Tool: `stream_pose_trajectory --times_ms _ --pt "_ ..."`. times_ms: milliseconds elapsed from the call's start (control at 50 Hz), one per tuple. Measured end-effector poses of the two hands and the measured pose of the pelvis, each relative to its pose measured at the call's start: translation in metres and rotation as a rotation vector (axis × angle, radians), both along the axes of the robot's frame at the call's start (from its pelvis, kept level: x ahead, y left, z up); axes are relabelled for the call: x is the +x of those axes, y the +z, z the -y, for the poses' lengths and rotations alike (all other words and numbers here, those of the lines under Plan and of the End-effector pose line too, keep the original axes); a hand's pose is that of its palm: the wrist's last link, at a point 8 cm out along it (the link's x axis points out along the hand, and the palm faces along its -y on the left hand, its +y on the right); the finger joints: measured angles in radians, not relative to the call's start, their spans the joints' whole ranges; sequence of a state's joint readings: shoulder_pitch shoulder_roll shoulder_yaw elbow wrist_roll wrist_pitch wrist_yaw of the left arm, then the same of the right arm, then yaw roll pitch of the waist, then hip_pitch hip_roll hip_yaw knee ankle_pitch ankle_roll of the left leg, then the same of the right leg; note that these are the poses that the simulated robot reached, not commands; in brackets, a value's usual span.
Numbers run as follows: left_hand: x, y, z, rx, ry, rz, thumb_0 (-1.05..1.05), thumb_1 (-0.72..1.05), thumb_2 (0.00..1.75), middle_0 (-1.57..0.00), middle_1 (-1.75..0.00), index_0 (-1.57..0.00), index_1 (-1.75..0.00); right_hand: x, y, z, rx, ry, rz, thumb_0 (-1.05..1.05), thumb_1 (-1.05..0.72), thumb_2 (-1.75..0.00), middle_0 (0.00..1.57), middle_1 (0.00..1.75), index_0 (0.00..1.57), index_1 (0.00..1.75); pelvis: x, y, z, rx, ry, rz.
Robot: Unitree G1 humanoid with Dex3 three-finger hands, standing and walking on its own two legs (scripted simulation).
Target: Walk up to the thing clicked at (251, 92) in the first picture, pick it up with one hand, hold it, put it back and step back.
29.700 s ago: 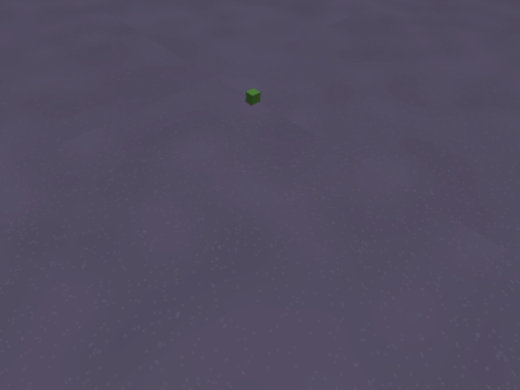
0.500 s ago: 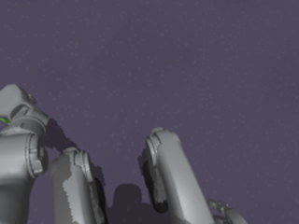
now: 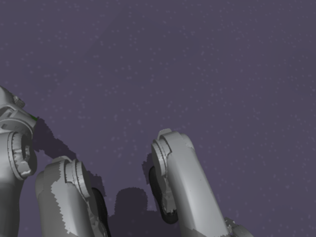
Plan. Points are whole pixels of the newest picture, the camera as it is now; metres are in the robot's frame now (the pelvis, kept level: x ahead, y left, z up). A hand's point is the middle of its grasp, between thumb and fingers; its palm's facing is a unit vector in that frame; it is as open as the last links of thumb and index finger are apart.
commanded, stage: lower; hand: left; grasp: from above
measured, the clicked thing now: (11, 120) +0.45 +0.28 -0.20
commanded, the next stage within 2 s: rest in 0.22 s
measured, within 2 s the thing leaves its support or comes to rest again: rests again in 0.76 s
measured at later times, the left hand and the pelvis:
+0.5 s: hand (27, 114) +0.47 +0.25 -0.22, palm faces -0.31 -0.32 -0.89, open 7.1 cm; pelvis +0.00 +0.00 -0.02, yaw -3 degrees
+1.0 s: hand (33, 115) +0.48 +0.25 -0.25, palm faces -0.31 -0.34 -0.89, open 7.0 cm; pelvis +0.00 +0.01 -0.02, yaw -6 degrees
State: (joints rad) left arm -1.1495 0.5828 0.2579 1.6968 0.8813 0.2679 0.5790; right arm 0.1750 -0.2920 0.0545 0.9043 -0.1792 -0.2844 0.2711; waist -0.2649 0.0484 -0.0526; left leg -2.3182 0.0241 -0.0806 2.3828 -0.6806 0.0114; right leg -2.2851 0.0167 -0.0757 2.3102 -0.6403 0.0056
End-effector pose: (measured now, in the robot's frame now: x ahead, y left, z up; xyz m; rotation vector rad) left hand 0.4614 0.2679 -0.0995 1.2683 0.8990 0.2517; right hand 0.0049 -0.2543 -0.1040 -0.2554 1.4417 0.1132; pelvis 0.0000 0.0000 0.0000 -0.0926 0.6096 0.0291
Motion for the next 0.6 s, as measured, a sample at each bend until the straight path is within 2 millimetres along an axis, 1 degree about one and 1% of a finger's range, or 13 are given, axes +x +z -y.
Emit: stream_pose_trajectory --times_ms 100,340,600 --pt "0.002 -0.012 0.001 -0.010 -0.013 -0.020 -0.06 0.10 0.33 -0.75 -0.42 -1.14 -0.49 -0.004 0.001 0.002 -0.007 0.016 -0.012 0.00 -0.92 -0.91 0.20 0.30 0.20 0.29 0.001 -0.005 -0.001 -0.010 -0.004 0.004" --pt "0.009 -0.050 0.007 -0.021 -0.021 0.001 -0.05 0.09 0.35 -0.75 -0.44 -1.15 -0.52 -0.019 0.006 0.003 -0.010 0.045 -0.080 0.00 -0.93 -0.91 0.20 0.30 0.20 0.29 0.003 -0.019 -0.002 -0.032 -0.014 0.019" --pt "0.016 -0.073 0.012 -0.011 -0.014 -0.017 -0.05 0.10 0.34 -0.75 -0.45 -1.15 -0.53 -0.027 0.008 -0.009 0.048 0.067 -0.119 0.00 -0.93 -0.90 0.20 0.30 0.20 0.29 0.005 -0.022 -0.003 -0.054 -0.032 0.027"
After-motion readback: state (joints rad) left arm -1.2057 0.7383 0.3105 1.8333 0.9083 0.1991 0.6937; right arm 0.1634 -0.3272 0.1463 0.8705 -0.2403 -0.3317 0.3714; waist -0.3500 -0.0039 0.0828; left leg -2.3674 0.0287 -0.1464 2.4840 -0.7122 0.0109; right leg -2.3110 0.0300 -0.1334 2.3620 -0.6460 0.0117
